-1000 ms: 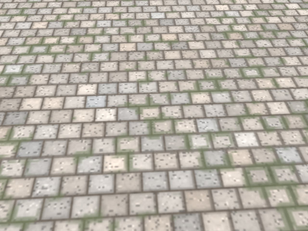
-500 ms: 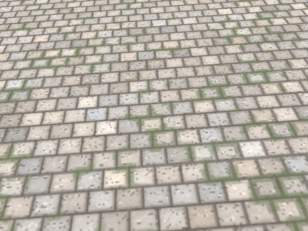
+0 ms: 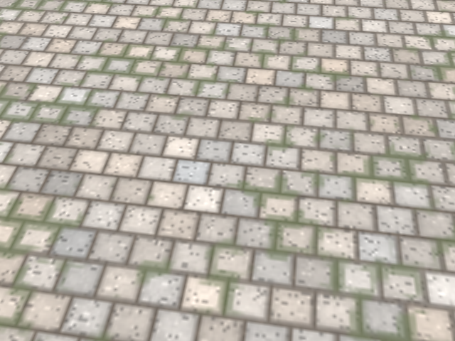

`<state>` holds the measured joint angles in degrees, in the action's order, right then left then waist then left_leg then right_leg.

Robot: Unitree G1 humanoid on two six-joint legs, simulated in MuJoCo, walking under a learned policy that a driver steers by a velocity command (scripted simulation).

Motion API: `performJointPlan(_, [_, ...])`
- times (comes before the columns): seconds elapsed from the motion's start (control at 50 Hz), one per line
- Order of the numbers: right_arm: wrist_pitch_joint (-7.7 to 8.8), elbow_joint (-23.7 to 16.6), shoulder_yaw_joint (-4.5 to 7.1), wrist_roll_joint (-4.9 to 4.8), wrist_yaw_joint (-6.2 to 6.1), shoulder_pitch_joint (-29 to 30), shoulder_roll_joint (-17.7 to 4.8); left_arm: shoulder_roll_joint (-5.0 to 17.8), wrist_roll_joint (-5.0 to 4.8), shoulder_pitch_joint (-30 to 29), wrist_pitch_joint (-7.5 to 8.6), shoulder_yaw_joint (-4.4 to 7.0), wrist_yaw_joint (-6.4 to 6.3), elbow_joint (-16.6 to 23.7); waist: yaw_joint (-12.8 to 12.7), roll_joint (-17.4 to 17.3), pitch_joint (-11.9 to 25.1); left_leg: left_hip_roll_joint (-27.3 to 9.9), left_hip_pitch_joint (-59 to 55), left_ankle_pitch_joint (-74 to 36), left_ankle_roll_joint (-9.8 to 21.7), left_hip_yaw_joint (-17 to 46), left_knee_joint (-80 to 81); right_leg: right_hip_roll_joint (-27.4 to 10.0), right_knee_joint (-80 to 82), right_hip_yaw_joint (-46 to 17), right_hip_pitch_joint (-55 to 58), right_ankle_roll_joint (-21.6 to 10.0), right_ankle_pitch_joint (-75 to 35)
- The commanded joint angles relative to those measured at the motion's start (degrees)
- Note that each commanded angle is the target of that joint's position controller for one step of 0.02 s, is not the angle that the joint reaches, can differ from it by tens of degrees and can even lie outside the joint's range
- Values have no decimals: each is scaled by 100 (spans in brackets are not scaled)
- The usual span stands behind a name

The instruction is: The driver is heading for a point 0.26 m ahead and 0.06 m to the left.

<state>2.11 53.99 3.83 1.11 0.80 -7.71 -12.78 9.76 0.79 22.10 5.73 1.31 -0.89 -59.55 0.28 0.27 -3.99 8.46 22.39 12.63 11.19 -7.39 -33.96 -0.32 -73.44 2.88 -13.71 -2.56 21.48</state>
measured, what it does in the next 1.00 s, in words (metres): walks ahead: right foot, then left foot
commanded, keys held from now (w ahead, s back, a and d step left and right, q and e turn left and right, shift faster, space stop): w+q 0.04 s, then no key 0.96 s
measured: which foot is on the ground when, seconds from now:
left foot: down 0.00-0.40, up 0.42-0.72, down 0.74-1.00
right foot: up 0.00-0.38, down 0.40-1.00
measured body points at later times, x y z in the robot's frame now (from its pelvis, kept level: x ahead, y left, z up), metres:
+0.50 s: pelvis +0.21 -0.03 +0.02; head +0.24 -0.04 +0.46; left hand +0.28 +0.22 -0.12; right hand +0.24 -0.28 -0.14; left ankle +0.09 +0.04 -0.66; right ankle +0.31 -0.09 -0.71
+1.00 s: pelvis +0.24 -0.01 +0.03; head +0.24 +0.00 +0.48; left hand +0.22 +0.22 -0.13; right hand +0.25 -0.23 -0.13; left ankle +0.20 +0.10 -0.71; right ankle +0.31 -0.09 -0.71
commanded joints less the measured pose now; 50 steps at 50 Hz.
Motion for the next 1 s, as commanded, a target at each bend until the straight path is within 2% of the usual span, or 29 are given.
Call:
performJointPlan(0.02, [40,-1,132,-26,-78,-729,-536,802,44,-497,158,186,54,846,18,541,137,-2202,-1749,-471,964,3351,2263,-488,-247,-641,-2475,27,-434])
performJointPlan(0.04, [101,-35,103,-39,-110,-671,-509,686,146,-361,29,165,58,833,-159,536,107,-1961,-1280,-1025,864,2939,2266,-542,32,-639,-2062,128,-396])
performJointPlan(0.06, [176,-35,75,-57,-123,-694,-505,578,180,-226,-96,151,64,810,-268,462,92,-1850,-1038,-1895,787,2572,2221,-565,291,-578,-1815,211,-346])
performJointPlan(0.1, [292,27,79,-67,-116,-915,-660,500,175,-200,-256,149,56,848,-341,276,108,-1656,-847,-3837,653,1951,2032,-509,784,-354,-1643,338,-457])
performJointPlan(0.14, [287,87,61,-71,-104,-1154,-692,521,157,-531,-314,157,56,989,-249,-24,162,-1389,-915,-4993,281,1495,1837,-427,1400,-148,-1669,374,-965])
performJointPlan(0.2, [197,130,-11,-88,-123,-1445,-557,501,88,-1155,-357,121,88,1213,22,-417,323,-1137,-1295,-5390,-315,1207,1637,-263,2335,51,-1661,308,-1701])
performJointPlan(0.24, [150,160,-40,-76,-169,-1627,-538,488,46,-1494,-363,84,82,1311,211,-512,392,-1158,-1677,-5367,-481,1229,1544,-160,2880,116,-1665,242,-2040])
performJointPlan(0.28, [114,188,-60,-29,-225,-1737,-539,525,23,-1679,-355,62,54,1340,326,-543,431,-1273,-2070,-5358,-507,1315,1405,-57,3277,124,-1644,190,-2095])
performJointPlan(0.32, [89,203,-75,34,-277,-1718,-536,598,23,-1644,-318,62,23,1299,299,-560,413,-1425,-2301,-5473,-461,1427,1169,46,3598,77,-1456,108,-1821])
performJointPlan(0.36, [106,188,-67,43,-319,-1550,-596,751,35,-1089,-253,113,-31,1085,40,-594,462,-1556,-2368,-5822,-448,1605,688,166,4063,-12,-851,-56,-1496])
performJointPlan(0.38, [131,186,-59,-3,-323,-1424,-642,802,48,-669,-200,141,-66,926,-202,-520,506,-1532,-2377,-5682,-491,1619,273,152,4660,-58,-404,-148,-1806])
performJointPlan(0.4, [180,139,-70,-83,-303,-1274,-655,868,87,-122,-106,166,-102,747,-498,-319,718,-1375,-1999,-4909,-578,1558,-388,-172,5215,-332,542,-271,-3220])
performJointPlan(0.42, [220,27,-133,-182,-288,-1659,-388,1282,136,349,-64,242,-119,673,-386,585,1407,-902,-1087,-1830,-738,1329,-1705,-1531,4600,-1464,1983,-778,-6574])
performJointPlan(0.44, [90,304,-135,-316,-289,-2428,-180,1126,-2,163,-167,203,-70,697,-163,1238,2115,-129,-416,2370,-899,1070,-2847,-2511,4602,-2601,2449,-1840,-7743])
performJointPlan(0.46, [-36,382,-55,-86,-298,-2129,-556,837,-96,-170,-214,119,-6,793,-71,390,1690,-296,-345,2353,-845,1342,-3095,-2251,5005,-2519,1599,-1801,-6291])
performJointPlan(0.48, [-95,359,-55,42,-270,-1762,-448,649,-68,-647,-241,54,-10,840,28,221,1017,-420,-260,2048,-882,1383,-3051,-1958,5334,-2154,881,-1605,-5026])
performJointPlan(0.5, [-157,354,-84,76,-236,-1575,-308,477,-21,-925,-273,-19,-40,857,132,109,667,-584,-379,1801,-935,1377,-2698,-1687,5652,-1802,321,-1364,-4087])
performJointPlan(0.52, [-239,359,-101,81,-209,-1477,-231,462,7,-1036,-299,-47,-85,829,216,304,445,-696,-614,1603,-1004,1315,-2275,-1426,5885,-1478,-125,-1152,-3387])
performJointPlan(0.54, [-313,461,-142,88,-197,-1636,-116,533,40,-1077,-331,-37,-99,768,300,539,405,-664,-902,1487,-1070,1118,-1972,-1161,5958,-1179,-396,-994,-2981])
performJointPlan(0.56, [-363,530,-168,66,-207,-1692,-59,574,65,-1009,-340,-34,-93,712,300,587,440,-643,-1005,1482,-1109,1000,-1574,-1040,5969,-1054,-394,-902,-2709])
performJointPlan(0.64, [-458,635,-209,-10,-296,-1423,-71,826,45,-692,-388,32,-77,528,101,629,536,-710,-1116,1207,-1111,809,-553,-1056,6108,-1256,-244,-832,-1071])
performJointPlan(0.68, [-442,694,-229,-16,-290,-1374,-60,854,17,-778,-467,54,-76,504,124,652,428,-732,-1311,807,-1053,717,-49,-1010,6212,-1332,-456,-713,-61])
performJointPlan(0.72, [-385,794,-266,12,-289,-1451,-8,817,-22,-778,-543,62,-79,459,166,488,225,-793,-1685,253,-942,744,734,-933,6260,-1332,-832,-440,626])
performJointPlan(0.76, [-273,758,-283,76,-305,-1413,-195,702,-56,-582,-579,67,-59,394,26,137,-12,-1299,-1508,411,-787,1453,1392,-696,6134,-1218,-902,-59,665])
performJointPlan(0.78, [-230,814,-295,-4,-298,-1281,-204,586,-100,-567,-594,67,-37,380,-113,-395,-270,-1372,-657,900,-725,1612,1590,-395,5941,-852,-388,-6,35])
performJointPlan(0.8, [-161,815,-344,-28,-296,-1183,-58,516,-71,-522,-587,48,-20,299,-176,-508,-187,-1429,-298,1059,-769,1691,1854,-364,5642,-768,251,-18,-576])
performJointPlan(0.84, [-70,817,-338,-68,-313,-1077,-115,446,-24,-309,-559,30,-9,139,-285,-482,-34,-1400,-207,855,-850,1646,2005,-385,5433,-722,742,-43,-1092])
performJointPlan(0.88, [-38,847,-342,-74,-328,-1162,-97,483,0,-283,-526,30,-6,43,-247,-285,-5,-1353,-476,482,-835,1551,1908,-436,5447,-760,640,-63,-1210])
performJointPlan(1.0, [-56,952,-360,-57,-330,-1446,4,377,-24,-294,-510,-23,-45,-172,-127,-94,-54,-1340,-837,98,-758,1462,1795,-440,5482,-737,402,-7,-1315])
